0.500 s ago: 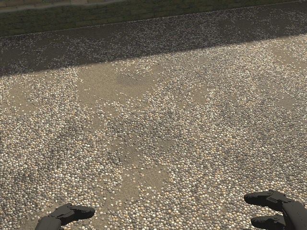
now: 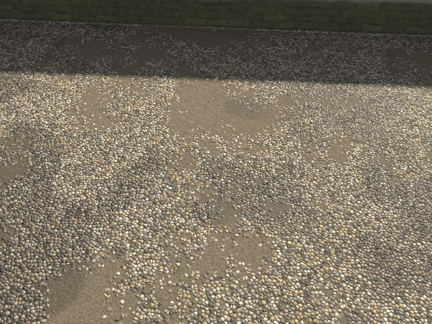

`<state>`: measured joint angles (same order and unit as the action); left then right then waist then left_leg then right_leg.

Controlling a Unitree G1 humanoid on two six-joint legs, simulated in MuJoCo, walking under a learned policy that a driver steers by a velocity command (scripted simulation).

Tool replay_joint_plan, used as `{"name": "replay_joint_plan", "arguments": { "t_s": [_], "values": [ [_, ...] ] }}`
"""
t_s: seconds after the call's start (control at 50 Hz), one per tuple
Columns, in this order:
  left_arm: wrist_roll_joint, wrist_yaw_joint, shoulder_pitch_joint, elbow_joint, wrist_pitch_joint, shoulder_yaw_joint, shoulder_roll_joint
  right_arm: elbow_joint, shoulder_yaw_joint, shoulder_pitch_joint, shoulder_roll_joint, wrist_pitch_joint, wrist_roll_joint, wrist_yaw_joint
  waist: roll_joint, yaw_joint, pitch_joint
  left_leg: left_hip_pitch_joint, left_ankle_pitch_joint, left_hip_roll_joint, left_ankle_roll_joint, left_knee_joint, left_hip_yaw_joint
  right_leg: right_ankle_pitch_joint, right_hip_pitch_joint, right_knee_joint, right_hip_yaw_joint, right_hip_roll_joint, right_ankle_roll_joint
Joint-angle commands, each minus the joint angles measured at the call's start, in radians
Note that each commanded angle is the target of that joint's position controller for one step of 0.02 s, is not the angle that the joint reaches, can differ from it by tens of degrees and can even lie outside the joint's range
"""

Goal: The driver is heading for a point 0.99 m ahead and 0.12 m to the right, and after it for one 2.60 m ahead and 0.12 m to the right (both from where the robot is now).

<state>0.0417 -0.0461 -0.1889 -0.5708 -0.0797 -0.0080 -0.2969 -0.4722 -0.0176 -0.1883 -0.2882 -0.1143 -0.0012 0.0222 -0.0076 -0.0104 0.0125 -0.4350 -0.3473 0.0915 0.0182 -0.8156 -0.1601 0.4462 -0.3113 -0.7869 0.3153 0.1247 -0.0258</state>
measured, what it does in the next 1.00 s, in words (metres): steps on the spot: right foot, then left foot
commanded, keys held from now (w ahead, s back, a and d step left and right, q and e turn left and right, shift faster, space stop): q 0.06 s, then no key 0.24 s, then e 0.70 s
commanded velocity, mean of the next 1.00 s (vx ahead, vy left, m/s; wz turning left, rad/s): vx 0.06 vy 0.00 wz -0.11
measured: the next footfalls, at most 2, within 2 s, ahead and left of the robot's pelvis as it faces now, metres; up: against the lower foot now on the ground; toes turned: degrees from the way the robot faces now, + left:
right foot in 0.24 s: +0.05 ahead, -0.12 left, +0.00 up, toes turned +15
left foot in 0.54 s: +0.04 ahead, +0.10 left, +0.00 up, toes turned -4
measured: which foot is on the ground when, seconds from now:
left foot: down 0.00-0.28, up 0.30-0.52, down 0.54-1.00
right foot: up 0.00-0.22, down 0.24-0.76, up 0.78-1.00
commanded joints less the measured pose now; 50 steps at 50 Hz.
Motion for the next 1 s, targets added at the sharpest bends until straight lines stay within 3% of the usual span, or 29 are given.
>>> {"name": "replay_joint_plan", "arguments": {
  "t_s": [0.02,0.04,0.06,0.08,0.1,0.12,0.18,0.22,0.24,0.26,0.28,0.3,0.34,0.38,0.46,0.58,0.64,0.68,0.74,0.76,0.78,0.8,0.82,0.84,0.88,0.92,0.96,0.98,1.0],
  "values": [
    [-0.006,0.009,0.222,0.167,0.002,0.037,-0.120,0.086,0.070,-0.045,-0.207,0.038,-0.032,0.004,0.295,0.085,0.016,0.050,0.464,-0.170,0.270,0.444,-0.543,0.372,-0.242,-0.268,-0.186,-0.174,0.019],
    [-0.012,0.022,0.182,0.147,0.015,0.035,-0.108,0.070,0.074,-0.014,-0.227,0.057,-0.045,0.008,0.279,0.045,-0.079,0.159,0.387,-0.212,0.313,0.417,-0.660,0.293,-0.336,-0.424,-0.391,-0.179,0.047],
    [-0.001,0.028,0.090,0.099,0.026,0.044,-0.108,0.071,0.071,0.023,-0.195,0.062,-0.043,0.004,0.224,0.002,-0.152,0.197,0.347,-0.226,0.337,0.360,-0.616,0.233,-0.363,-0.508,-0.465,-0.202,0.059],
    [0.015,0.029,0.052,0.071,0.034,0.055,-0.138,0.079,0.057,0.073,-0.152,0.057,-0.025,0.000,0.143,-0.025,-0.164,0.212,0.373,-0.230,0.319,0.330,-0.563,0.171,-0.391,-0.494,-0.495,-0.212,0.068],
    [0.029,0.031,0.047,0.056,0.040,0.055,-0.138,0.084,0.045,0.099,-0.114,0.047,-0.012,-0.009,0.107,-0.028,-0.181,0.224,0.404,-0.233,0.298,0.305,-0.519,0.143,-0.376,-0.442,-0.495,-0.205,0.078],
    [0.029,0.028,0.042,0.048,0.049,0.050,-0.119,0.072,0.047,0.074,-0.112,0.027,-0.005,-0.032,0.119,-0.009,-0.229,0.226,0.239,-0.213,0.270,0.363,-0.503,0.145,-0.303,-0.347,-0.475,-0.203,0.070],
    [0.009,0.062,0.093,0.042,0.058,0.005,-0.018,0.050,0.043,0.067,-0.081,-0.016,-0.026,-0.063,0.142,0.036,-0.193,0.190,0.046,-0.123,0.173,0.402,-0.399,0.075,-0.065,0.063,-0.420,-0.191,0.032],
    [0.017,0.075,-0.007,0.006,0.057,-0.004,0.008,0.030,0.030,0.077,-0.053,-0.018,-0.026,-0.063,0.151,-0.014,-0.181,0.041,-0.097,-0.105,0.148,0.460,-0.377,-0.142,0.222,0.242,-0.378,-0.204,-0.014],
    [0.023,0.073,-0.032,0.004,0.047,-0.002,-0.009,0.016,0.023,0.056,-0.033,-0.010,-0.021,-0.059,0.106,-0.011,-0.133,-0.039,-0.179,-0.070,0.117,0.430,-0.349,-0.128,0.302,0.308,-0.425,-0.161,-0.044],
    [0.031,0.072,-0.039,-0.002,0.047,0.007,-0.077,0.019,0.013,0.051,0.004,-0.012,-0.018,-0.048,-0.110,0.011,-0.065,-0.132,-0.252,0.007,0.055,0.288,-0.207,-0.056,0.233,0.435,-0.630,-0.021,-0.116],
    [0.052,0.084,0.016,0.024,0.059,-0.021,-0.007,-0.003,0.013,0.007,-0.004,0.002,-0.022,-0.041,-0.189,0.043,0.001,-0.037,-0.261,0.001,0.006,0.178,-0.213,-0.080,0.049,0.568,-0.801,0.093,-0.155],
    [0.027,0.088,0.080,0.027,0.071,-0.023,0.008,-0.028,0.020,-0.009,-0.024,0.013,-0.026,-0.039,-0.164,0.071,0.043,0.032,-0.166,-0.055,-0.014,0.160,-0.175,-0.096,-0.011,0.568,-0.768,0.069,-0.151],
    [-0.019,0.092,0.067,-0.020,0.073,-0.018,-0.009,-0.089,0.006,-0.042,0.024,0.021,-0.056,-0.034,-0.071,0.074,0.025,0.184,0.015,-0.077,-0.021,0.229,-0.098,0.007,-0.066,0.597,-0.676,0.000,-0.130],
    [-0.036,0.081,0.056,-0.040,0.058,-0.012,-0.040,-0.091,-0.001,-0.022,0.034,0.028,-0.061,-0.029,-0.045,0.065,0.049,0.224,0.077,-0.083,-0.023,0.285,-0.056,-0.026,-0.055,0.618,-0.669,-0.028,-0.112],
    [-0.035,0.062,0.038,-0.022,0.025,-0.004,-0.061,-0.074,0.004,0.004,0.002,0.025,-0.061,-0.051,-0.054,0.027,0.033,0.131,0.041,-0.078,-0.046,0.332,-0.017,-0.201,0.117,0.592,-0.708,-0.028,-0.138],
    [-0.025,0.040,0.045,0.026,-0.049,0.015,-0.066,-0.067,0.008,0.013,0.007,0.069,-0.064,-0.035,-0.076,0.013,-0.053,0.105,0.052,-0.068,-0.036,0.295,0.052,-0.438,0.195,0.480,-0.728,-0.022,-0.210],
    [-0.026,0.031,0.075,0.059,-0.070,0.018,-0.064,-0.071,0.014,-0.014,-0.006,0.082,-0.076,-0.024,-0.034,0.018,-0.079,0.135,0.152,-0.065,-0.002,0.339,0.071,-0.501,0.182,0.401,-0.706,-0.051,-0.197],
    [-0.017,0.027,0.046,0.073,-0.068,0.017,-0.058,-0.067,0.022,0.007,-0.022,0.076,-0.078,-0.021,0.033,-0.012,-0.081,0.207,0.264,-0.077,0.028,0.336,0.063,-0.382,0.090,0.360,-0.667,-0.119,-0.161],
    [-0.019,0.024,0.030,0.080,-0.058,0.019,-0.060,-0.062,0.032,0.000,-0.033,0.061,-0.071,-0.021,0.065,-0.001,-0.075,0.308,0.371,-0.119,0.088,0.338,0.040,-0.250,-0.066,0.265,-0.617,-0.191,-0.107],
    [-0.018,0.013,0.008,0.073,-0.055,0.020,-0.053,-0.063,0.037,0.009,-0.048,0.052,-0.060,-0.035,0.081,-0.008,-0.080,0.328,0.406,-0.159,0.124,0.357,0.012,-0.139,-0.121,0.204,-0.576,-0.226,-0.081],
    [-0.016,0.015,0.003,0.084,-0.052,0.013,-0.023,-0.078,0.038,-0.009,-0.068,0.052,-0.073,-0.037,0.202,-0.005,-0.090,0.376,0.450,-0.239,0.195,0.409,-0.082,-0.034,-0.181,0.101,-0.540,-0.241,-0.045],
    [-0.016,0.019,-0.013,0.080,-0.042,0.022,-0.046,-0.073,0.044,-0.002,-0.084,0.051,-0.077,-0.044,0.231,0.005,-0.112,0.377,0.523,-0.346,0.278,0.429,-0.172,0.073,-0.208,-0.069,-0.505,-0.232,-0.008],
    [-0.021,0.025,0.023,0.087,-0.027,0.040,-0.091,-0.064,0.043,-0.005,-0.084,0.055,-0.077,-0.049,0.173,0.024,-0.118,0.346,0.572,-0.406,0.344,0.428,-0.205,0.104,-0.225,-0.245,-0.494,-0.197,0.025],
    [-0.047,0.022,0.006,0.083,-0.034,0.054,-0.106,-0.066,0.047,0.022,-0.092,0.059,-0.055,-0.061,0.144,-0.013,-0.082,0.313,0.580,-0.411,0.348,0.443,-0.165,0.134,-0.248,-0.285,-0.474,-0.164,0.051],
    [-0.053,0.022,0.011,0.079,-0.038,0.044,-0.061,-0.078,0.054,0.055,-0.095,0.057,-0.016,-0.074,0.082,-0.016,-0.025,0.285,0.476,-0.376,0.282,0.454,-0.094,0.126,-0.259,-0.183,-0.447,-0.101,0.045],
    [-0.049,0.032,0.035,0.085,-0.036,0.026,-0.018,-0.101,0.068,0.047,-0.127,0.045,-0.014,-0.079,0.056,0.013,-0.028,0.259,0.411,-0.336,0.244,0.465,-0.022,0.078,-0.187,-0.060,-0.386,-0.088,0.010],
    [-0.050,0.041,-0.002,0.077,-0.038,0.034,-0.040,-0.123,0.074,0.045,-0.142,0.037,-0.011,-0.075,0.064,0.017,-0.064,0.274,0.340,-0.326,0.235,0.458,0.011,0.000,-0.119,0.044,-0.334,-0.106,-0.021],
    [-0.029,0.058,-0.053,0.071,-0.038,0.037,-0.048,-0.127,0.075,0.054,-0.154,0.028,-0.012,-0.057,0.055,0.004,-0.082,0.280,0.350,-0.347,0.238,0.447,0.005,0.010,-0.088,0.067,-0.316,-0.113,-0.043],
    [-0.028,0.065,-0.082,0.065,-0.037,0.043,-0.052,-0.129,0.076,0.081,-0.157,0.022,-0.003,-0.048,0.058,-0.013,-0.084,0.270,0.301,-0.342,0.222,0.426,0.024,-0.048,-0.048,0.142,-0.310,-0.114,-0.067]
  ]
}}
